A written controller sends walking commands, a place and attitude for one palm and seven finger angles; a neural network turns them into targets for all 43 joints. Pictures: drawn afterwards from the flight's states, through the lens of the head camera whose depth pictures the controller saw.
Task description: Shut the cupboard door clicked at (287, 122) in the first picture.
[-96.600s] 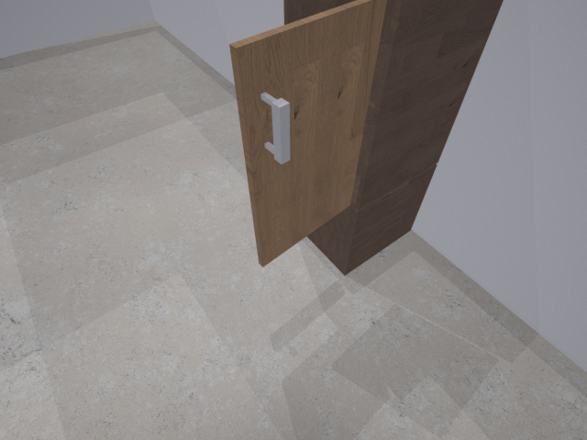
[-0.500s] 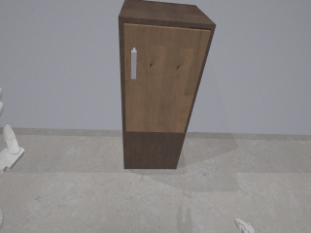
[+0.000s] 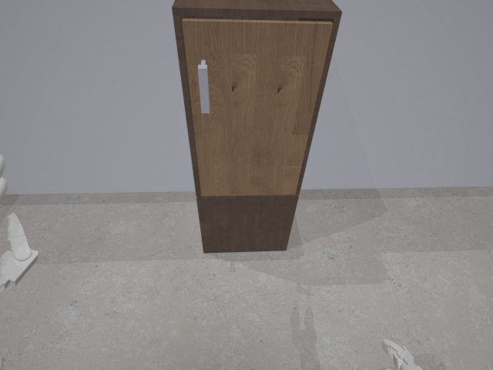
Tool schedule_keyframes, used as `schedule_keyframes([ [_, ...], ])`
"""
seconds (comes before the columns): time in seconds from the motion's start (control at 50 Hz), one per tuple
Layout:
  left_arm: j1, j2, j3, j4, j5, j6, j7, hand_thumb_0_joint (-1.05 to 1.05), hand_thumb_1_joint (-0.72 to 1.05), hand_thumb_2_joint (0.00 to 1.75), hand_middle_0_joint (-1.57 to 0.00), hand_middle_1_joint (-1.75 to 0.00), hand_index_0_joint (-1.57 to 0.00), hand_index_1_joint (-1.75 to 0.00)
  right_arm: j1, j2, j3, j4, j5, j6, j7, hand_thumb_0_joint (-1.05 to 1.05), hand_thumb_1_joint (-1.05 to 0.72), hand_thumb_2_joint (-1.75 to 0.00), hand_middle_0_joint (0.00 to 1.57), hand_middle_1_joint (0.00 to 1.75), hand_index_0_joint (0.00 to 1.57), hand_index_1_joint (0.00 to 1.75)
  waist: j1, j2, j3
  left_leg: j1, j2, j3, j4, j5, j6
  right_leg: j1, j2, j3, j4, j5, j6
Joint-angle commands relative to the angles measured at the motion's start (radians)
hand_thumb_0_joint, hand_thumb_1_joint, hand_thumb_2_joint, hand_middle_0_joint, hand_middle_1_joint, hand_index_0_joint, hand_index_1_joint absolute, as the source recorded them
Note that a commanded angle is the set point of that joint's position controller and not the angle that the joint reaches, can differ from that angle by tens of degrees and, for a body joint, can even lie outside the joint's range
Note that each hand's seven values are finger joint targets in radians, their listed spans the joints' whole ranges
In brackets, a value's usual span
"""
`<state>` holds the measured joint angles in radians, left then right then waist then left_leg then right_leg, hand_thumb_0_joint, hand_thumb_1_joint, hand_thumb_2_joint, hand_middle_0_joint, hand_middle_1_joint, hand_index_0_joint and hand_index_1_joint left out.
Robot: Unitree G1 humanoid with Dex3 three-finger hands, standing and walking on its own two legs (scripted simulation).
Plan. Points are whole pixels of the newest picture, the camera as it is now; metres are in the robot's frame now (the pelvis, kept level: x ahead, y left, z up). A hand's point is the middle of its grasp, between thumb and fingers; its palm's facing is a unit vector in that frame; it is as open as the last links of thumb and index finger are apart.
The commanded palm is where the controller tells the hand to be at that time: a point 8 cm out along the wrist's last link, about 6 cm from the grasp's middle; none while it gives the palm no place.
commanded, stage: stop stepping back and stand still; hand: left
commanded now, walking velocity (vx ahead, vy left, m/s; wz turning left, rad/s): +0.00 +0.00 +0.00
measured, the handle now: (204, 86) +0.74 +0.16 +0.11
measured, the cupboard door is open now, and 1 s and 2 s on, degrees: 0 0 0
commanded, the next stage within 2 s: let the arm hang, fingers relaxed in 0.50 s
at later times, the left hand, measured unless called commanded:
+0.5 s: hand (33, 243) +0.22 +0.28 +0.17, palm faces +0.42 -0.79 -0.44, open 7.4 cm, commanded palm +0.16 +0.31 +0.19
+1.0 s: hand out of the picture -0.02 +0.20 -0.18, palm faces +0.01 -0.99 -0.15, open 7.1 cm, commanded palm none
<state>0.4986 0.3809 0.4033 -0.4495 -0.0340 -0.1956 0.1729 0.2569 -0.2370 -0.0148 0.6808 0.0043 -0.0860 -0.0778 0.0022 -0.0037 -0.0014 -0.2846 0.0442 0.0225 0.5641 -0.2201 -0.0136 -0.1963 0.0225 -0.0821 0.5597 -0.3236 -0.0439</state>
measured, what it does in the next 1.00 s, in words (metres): stands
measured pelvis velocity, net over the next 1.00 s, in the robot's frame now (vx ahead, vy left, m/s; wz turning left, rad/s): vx -0.02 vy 0.02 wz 0.01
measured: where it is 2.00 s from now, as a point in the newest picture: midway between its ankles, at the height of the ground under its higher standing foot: outside the picture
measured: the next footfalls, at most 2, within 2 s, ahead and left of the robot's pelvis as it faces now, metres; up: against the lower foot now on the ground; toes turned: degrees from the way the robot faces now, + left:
none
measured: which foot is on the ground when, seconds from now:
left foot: down 0.00-1.00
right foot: down 0.00-1.00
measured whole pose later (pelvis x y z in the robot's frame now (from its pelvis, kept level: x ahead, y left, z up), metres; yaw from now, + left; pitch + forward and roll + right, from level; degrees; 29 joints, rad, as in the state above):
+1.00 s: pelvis -0.02 +0.02 +0.01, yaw +1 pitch -1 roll -1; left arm 0.31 0.20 0.00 1.03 0.02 0.05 0.00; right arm 0.29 -0.22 0.02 1.02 -0.02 0.03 -0.01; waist -0.01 -0.04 0.05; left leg -0.30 0.02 0.03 0.48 -0.17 0.01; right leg -0.20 0.00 -0.08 0.46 -0.24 -0.02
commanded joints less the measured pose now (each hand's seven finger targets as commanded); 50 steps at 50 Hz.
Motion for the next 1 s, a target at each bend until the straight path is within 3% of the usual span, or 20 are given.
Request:
schedule_keyframes([
  [0.0, -0.037, 0.198, 0.122, -0.205, 0.000, -0.062, 0.007, 0.00, 0.90, 0.90, -0.20, -0.30, -0.20, -0.30, -0.122, -0.087, -0.016, -0.188, 0.000, -0.061, -0.005, 0.00, -0.90, -0.90, 0.20, 0.30, 0.20, 0.30, -0.004, 0.128, -0.012, -0.017, 0.086, -0.118, -0.180, 0.063, 0.055, -0.011, -0.061, 0.125, -0.136, 0.112, 0.036],
  [0.04, -0.043, 0.204, 0.127, -0.213, -0.001, -0.068, 0.009, 0.00, 0.90, 0.90, -0.20, -0.30, -0.20, -0.30, -0.121, -0.089, -0.021, -0.192, 0.001, -0.065, -0.004, 0.00, -0.90, -0.90, 0.20, 0.30, 0.20, 0.30, -0.003, 0.068, -0.046, -0.007, 0.069, -0.091, -0.155, 0.082, 0.049, 0.026, -0.069, 0.140, -0.151, 0.170, 0.032],
  [0.12, 0.003, 0.199, 0.129, -0.220, -0.012, -0.061, 0.010, 0.00, 0.90, 0.90, -0.20, -0.30, -0.20, -0.30, -0.110, -0.085, -0.021, -0.206, 0.002, -0.063, 0.001, 0.00, -0.90, -0.90, 0.20, 0.30, 0.20, 0.30, -0.005, 0.091, -0.124, 0.050, 0.055, -0.060, -0.121, 0.223, 0.032, 0.072, -0.081, 0.138, -0.135, 0.308, 0.024],
  [0.18, 0.023, 0.212, 0.143, -0.223, -0.017, -0.052, 0.009, 0.00, 0.90, 0.90, -0.20, -0.30, -0.20, -0.30, -0.114, -0.090, -0.023, -0.215, 0.001, -0.055, 0.001, 0.00, -0.90, -0.90, 0.20, 0.30, 0.20, 0.30, -0.005, 0.102, -0.137, 0.070, 0.053, -0.055, -0.119, 0.265, 0.026, 0.071, -0.077, 0.134, -0.136, 0.349, 0.025],
  [0.2, 0.039, 0.208, 0.141, -0.212, -0.019, -0.049, 0.008, 0.00, 0.90, 0.90, -0.20, -0.30, -0.20, -0.30, -0.113, -0.081, -0.017, -0.218, 0.002, -0.050, 0.001, 0.00, -0.90, -0.90, 0.20, 0.30, 0.20, 0.30, -0.005, 0.071, -0.140, 0.067, 0.057, -0.056, -0.121, 0.269, 0.027, 0.080, -0.077, 0.128, -0.136, 0.360, 0.027],
  [0.26, 0.034, 0.202, 0.136, -0.208, -0.022, -0.042, 0.007, 0.00, 0.90, 0.90, -0.20, -0.30, -0.20, -0.30, -0.114, -0.083, -0.017, -0.222, 0.004, -0.038, 0.001, 0.00, -0.90, -0.90, 0.20, 0.30, 0.20, 0.30, -0.007, 0.063, -0.145, 0.073, 0.052, -0.045, -0.114, 0.290, 0.024, 0.085, -0.078, 0.130, -0.142, 0.400, 0.027],
  [0.44, 0.001, 0.194, 0.110, -0.209, -0.020, -0.031, 0.007, 0.00, 0.90, 0.90, -0.20, -0.30, -0.20, -0.30, -0.123, -0.084, -0.012, -0.227, 0.004, -0.033, -0.006, 0.00, -0.90, -0.90, 0.20, 0.30, 0.20, 0.30, -0.004, 0.082, -0.114, 0.063, 0.049, -0.055, -0.160, 0.233, 0.023, 0.072, -0.066, 0.105, -0.168, 0.310, 0.036],
  [0.48, 0.001, 0.218, 0.131, -0.214, -0.020, -0.031, 0.009, 0.00, 0.90, 0.90, -0.20, -0.30, -0.20, -0.30, -0.129, -0.088, -0.014, -0.226, 0.001, -0.034, -0.008, 0.00, -0.90, -0.90, 0.20, 0.30, 0.20, 0.30, -0.001, 0.089, -0.104, 0.052, 0.043, -0.057, -0.169, 0.187, 0.023, 0.063, -0.068, 0.111, -0.188, 0.273, 0.035],
  [0.56, 0.013, 0.193, 0.115, -0.193, -0.021, -0.033, 0.009, 0.00, 0.90, 0.90, -0.20, -0.30, -0.20, -0.30, -0.127, -0.084, -0.014, -0.223, 0.003, -0.031, -0.006, 0.00, -0.90, -0.90, 0.20, 0.30, 0.20, 0.30, -0.003, 0.065, -0.087, 0.041, 0.037, -0.056, -0.173, 0.127, 0.024, 0.049, -0.070, 0.122, -0.215, 0.233, 0.033],
  [0.58, -0.053, 0.007, -0.339, 0.536, 0.028, 0.076, -0.120, 0.00, 0.90, 0.90, -0.20, -0.30, -0.20, -0.30, -0.213, -0.191, -0.040, -0.035, 0.025, -0.111, 0.084, 0.00, -0.90, -0.90, 0.20, 0.30, 0.20, 0.30, -0.035, 0.062, 0.006, 0.021, 0.074, -0.062, -0.043, 0.302, 0.020, -0.111, -0.116, 0.043, -0.093, 0.271, 0.011],
  [0.6, -0.078, 0.038, -0.296, 0.567, 0.049, 0.170, -0.157, 0.00, 0.90, 0.90, -0.20, -0.30, -0.20, -0.30, -0.130, -0.257, -0.062, -0.004, 0.006, -0.045, 0.091, 0.00, -0.90, -0.90, 0.20, 0.30, 0.20, 0.30, -0.021, 0.072, -0.050, 0.024, 0.085, -0.066, -0.064, 0.282, 0.023, -0.091, -0.142, 0.104, -0.113, 0.234, 0.005],
  [0.62, -0.101, 0.035, -0.296, 0.601, 0.062, 0.187, -0.166, 0.00, 0.90, 0.90, -0.20, -0.30, -0.20, -0.30, -0.099, -0.236, -0.060, 0.001, -0.004, -0.018, 0.089, 0.00, -0.90, -0.90, 0.20, 0.30, 0.20, 0.30, -0.018, 0.048, -0.066, 0.008, 0.091, -0.079, -0.069, 0.245, 0.041, -0.093, -0.120, 0.081, -0.083, 0.160, 0.000],
  [0.64, -0.128, 0.043, -0.298, 0.652, 0.063, 0.186, -0.173, 0.00, 0.90, 0.90, -0.20, -0.30, -0.20, -0.30, -0.105, -0.239, -0.049, 0.004, -0.008, 0.002, 0.087, 0.00, -0.90, -0.90, 0.20, 0.30, 0.20, 0.30, -0.008, 0.017, -0.056, -0.027, 0.096, -0.101, -0.082, 0.215, 0.060, -0.085, -0.106, 0.079, -0.064, 0.118, 0.000],
  [0.68, -0.172, 0.064, -0.313, 0.774, 0.067, 0.180, -0.177, 0.00, 0.90, 0.90, -0.20, -0.30, -0.20, -0.30, -0.115, -0.236, -0.035, 0.019, -0.017, 0.024, 0.085, 0.00, -0.90, -0.90, 0.20, 0.30, 0.20, 0.30, -0.003, -0.107, -0.060, -0.033, 0.082, -0.127, -0.085, 0.173, 0.064, -0.065, -0.108, 0.107, -0.086, 0.080, -0.010],
  [0.74, -0.238, 0.061, -0.341, 0.975, 0.061, 0.188, -0.171, 0.00, 0.90, 0.90, -0.20, -0.30, -0.20, -0.30, -0.096, -0.196, -0.015, 0.077, -0.025, 0.059, 0.085, 0.00, -0.90, -0.90, 0.20, 0.30, 0.20, 0.30, -0.018, -0.159, -0.045, 0.028, 0.032, -0.098, -0.057, 0.107, 0.047, -0.118, -0.166, 0.171, -0.161, 0.040, -0.034],
  [0.78, -0.269, 0.042, -0.359, 1.087, 0.059, 0.201, -0.164, 0.00, 0.90, 0.90, -0.20, -0.30, -0.20, -0.30, -0.073, -0.161, -0.001, 0.116, -0.030, 0.081, 0.083, 0.00, -0.90, -0.90, 0.20, 0.30, 0.20, 0.30, -0.027, -0.104, -0.020, 0.058, 0.023, -0.089, -0.074, 0.081, 0.037, -0.144, -0.168, 0.173, -0.195, -0.025, -0.033],
  [0.86, -0.238, -0.003, -0.374, 1.289, 0.050, 0.203, -0.161, 0.00, 0.90, 0.90, -0.20, -0.30, -0.20, -0.30, -0.057, -0.122, 0.011, 0.208, -0.030, 0.087, 0.070, 0.00, -0.90, -0.90, 0.20, 0.30, 0.20, 0.30, -0.010, 0.107, 0.006, 0.014, 0.042, -0.111, -0.181, 0.016, 0.039, -0.061, -0.128, 0.159, -0.197, -0.015, -0.008],
  [0.88, -0.222, -0.002, -0.370, 1.325, 0.050, 0.202, -0.160, 0.00, 0.90, 0.90, -0.20, -0.30, -0.20, -0.30, -0.049, -0.122, 0.011, 0.224, -0.027, 0.088, 0.066, 0.00, -0.90, -0.90, 0.20, 0.30, 0.20, 0.30, -0.004, 0.105, 0.017, 0.002, 0.046, -0.117, -0.192, 0.009, 0.040, -0.041, -0.124, 0.151, -0.207, -0.005, -0.008],
  [0.94, -0.175, -0.046, -0.367, 1.427, 0.046, 0.200, -0.159, 0.00, 0.90, 0.90, -0.20, -0.30, -0.20, -0.30, -0.007, -0.088, 0.007, 0.281, -0.027, 0.088, 0.054, 0.00, -0.90, -0.90, 0.20, 0.30, 0.20, 0.30, 0.001, 0.183, 0.007, -0.006, 0.044, -0.114, -0.220, -0.056, 0.040, 0.002, -0.124, 0.145, -0.226, 0.014, -0.015],
  [0.98, -0.156, -0.056, -0.368, 1.472, 0.046, 0.196, -0.158, 0.00, 0.90, 0.90, -0.20, -0.30, -0.20, -0.30, 0.026, -0.088, 0.002, 0.308, -0.023, 0.089, 0.049, 0.00, -0.90, -0.90, 0.20, 0.30, 0.20, 0.30, -0.001, 0.137, 0.010, 0.015, 0.049, -0.118, -0.221, -0.054, 0.043, -0.002, -0.120, 0.137, -0.241, 0.017, -0.016],
])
